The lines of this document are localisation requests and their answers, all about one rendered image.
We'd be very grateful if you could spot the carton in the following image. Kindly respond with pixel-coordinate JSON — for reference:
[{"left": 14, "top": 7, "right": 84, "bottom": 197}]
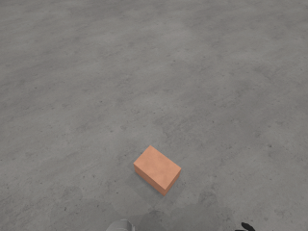
[{"left": 133, "top": 145, "right": 182, "bottom": 196}]

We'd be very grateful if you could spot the robot left thigh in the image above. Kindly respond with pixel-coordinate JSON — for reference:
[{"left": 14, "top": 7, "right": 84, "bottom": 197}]
[{"left": 106, "top": 220, "right": 136, "bottom": 231}]

